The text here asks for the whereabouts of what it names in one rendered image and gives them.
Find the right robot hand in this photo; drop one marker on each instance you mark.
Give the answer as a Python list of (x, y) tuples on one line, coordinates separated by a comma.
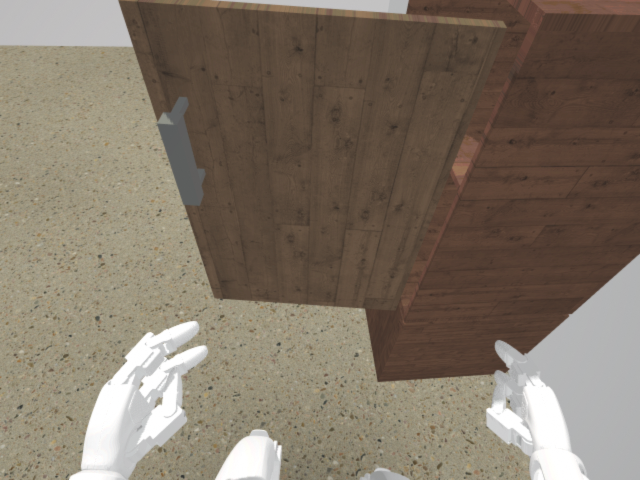
[(534, 406)]

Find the left robot thigh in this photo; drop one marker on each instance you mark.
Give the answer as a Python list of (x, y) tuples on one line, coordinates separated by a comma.
[(253, 458)]

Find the right robot forearm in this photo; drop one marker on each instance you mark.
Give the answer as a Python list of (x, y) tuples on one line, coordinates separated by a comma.
[(556, 464)]

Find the handle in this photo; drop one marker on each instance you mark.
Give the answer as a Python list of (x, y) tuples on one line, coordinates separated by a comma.
[(177, 144)]

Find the left robot hand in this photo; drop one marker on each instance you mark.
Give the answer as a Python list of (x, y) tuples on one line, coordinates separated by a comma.
[(112, 441)]

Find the cupboard door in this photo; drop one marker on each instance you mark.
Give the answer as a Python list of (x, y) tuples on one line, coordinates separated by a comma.
[(327, 137)]

